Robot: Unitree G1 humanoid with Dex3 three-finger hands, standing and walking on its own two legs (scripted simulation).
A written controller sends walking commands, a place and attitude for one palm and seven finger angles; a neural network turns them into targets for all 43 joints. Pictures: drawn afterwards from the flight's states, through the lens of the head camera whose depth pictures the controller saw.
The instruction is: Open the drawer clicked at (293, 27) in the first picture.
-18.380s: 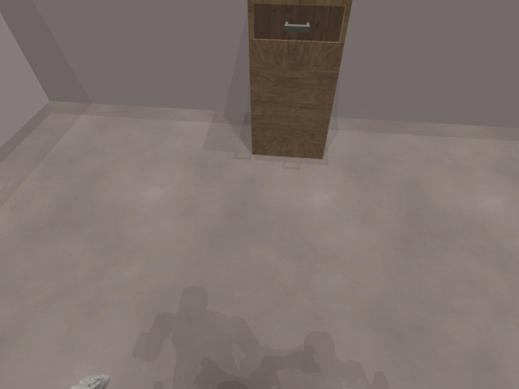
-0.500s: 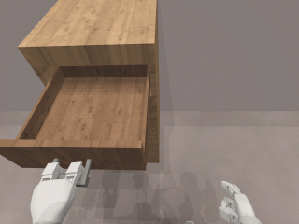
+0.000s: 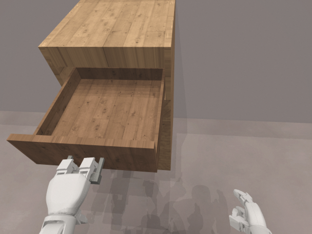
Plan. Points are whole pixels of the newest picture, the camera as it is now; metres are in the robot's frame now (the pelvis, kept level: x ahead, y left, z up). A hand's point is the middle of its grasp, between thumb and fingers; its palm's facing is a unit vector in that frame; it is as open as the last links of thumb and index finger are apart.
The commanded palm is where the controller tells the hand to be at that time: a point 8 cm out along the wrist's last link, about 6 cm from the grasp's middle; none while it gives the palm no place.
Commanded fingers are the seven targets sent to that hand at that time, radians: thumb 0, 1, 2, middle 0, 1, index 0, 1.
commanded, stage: lift the hand off the handle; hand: left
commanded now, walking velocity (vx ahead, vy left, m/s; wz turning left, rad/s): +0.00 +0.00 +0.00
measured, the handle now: (82, 169) +0.26 +0.23 +0.02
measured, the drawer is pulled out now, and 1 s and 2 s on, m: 0.30 0.30 0.30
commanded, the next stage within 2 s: draw the hand back to the body in 1.64 s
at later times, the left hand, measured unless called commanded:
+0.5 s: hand (81, 188) +0.22 +0.23 +0.00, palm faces +0.00 -0.08 -1.00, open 13.7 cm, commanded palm +0.19 +0.23 +0.07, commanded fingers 0.00 -0.50 0.30 -0.30 -1.20 -0.30 -1.20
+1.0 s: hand (65, 174) +0.22 +0.23 +0.08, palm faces +0.09 -0.10 -0.99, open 13.6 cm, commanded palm +0.19 +0.23 +0.14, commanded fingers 0.00 -0.50 0.30 -0.30 -1.20 -0.30 -1.20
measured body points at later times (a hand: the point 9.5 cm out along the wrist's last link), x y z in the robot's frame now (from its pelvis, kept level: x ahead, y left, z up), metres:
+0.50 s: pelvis -0.01 +0.00 +0.01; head +0.02 -0.03 +0.45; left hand +0.21 +0.23 +0.05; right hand +0.19 -0.21 -0.11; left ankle -0.01 +0.14 -0.70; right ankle +0.04 -0.11 -0.70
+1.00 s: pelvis +0.01 +0.01 +0.03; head +0.02 -0.03 +0.47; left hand +0.21 +0.23 +0.14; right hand +0.23 -0.19 -0.07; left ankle -0.01 +0.14 -0.70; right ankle +0.04 -0.11 -0.70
